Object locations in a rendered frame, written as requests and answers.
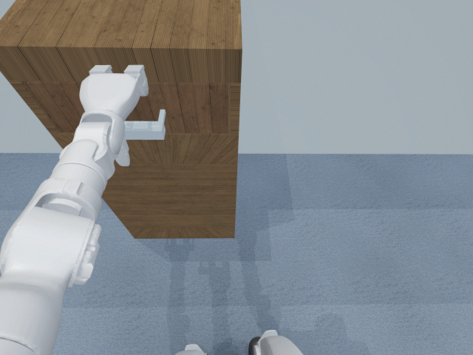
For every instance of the robot right shin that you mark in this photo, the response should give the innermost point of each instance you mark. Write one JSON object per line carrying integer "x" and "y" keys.
{"x": 268, "y": 334}

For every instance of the robot shin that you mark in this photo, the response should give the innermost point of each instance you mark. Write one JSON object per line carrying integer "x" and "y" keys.
{"x": 193, "y": 347}
{"x": 268, "y": 334}

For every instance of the robot left shin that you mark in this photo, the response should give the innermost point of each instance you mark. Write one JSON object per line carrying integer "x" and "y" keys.
{"x": 193, "y": 347}

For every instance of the drawer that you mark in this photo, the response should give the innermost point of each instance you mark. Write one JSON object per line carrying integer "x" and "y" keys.
{"x": 190, "y": 107}

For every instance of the robot left upper arm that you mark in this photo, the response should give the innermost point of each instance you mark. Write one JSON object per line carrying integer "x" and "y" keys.
{"x": 51, "y": 252}

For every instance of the robot left hand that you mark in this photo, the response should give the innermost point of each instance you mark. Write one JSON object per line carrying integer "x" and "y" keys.
{"x": 115, "y": 92}

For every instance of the cabinet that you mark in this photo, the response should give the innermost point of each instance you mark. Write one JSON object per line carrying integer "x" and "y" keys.
{"x": 185, "y": 185}

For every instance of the robot left forearm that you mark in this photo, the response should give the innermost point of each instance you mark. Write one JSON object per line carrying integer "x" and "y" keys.
{"x": 79, "y": 178}

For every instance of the handle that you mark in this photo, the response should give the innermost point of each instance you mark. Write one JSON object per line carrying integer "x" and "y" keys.
{"x": 146, "y": 130}

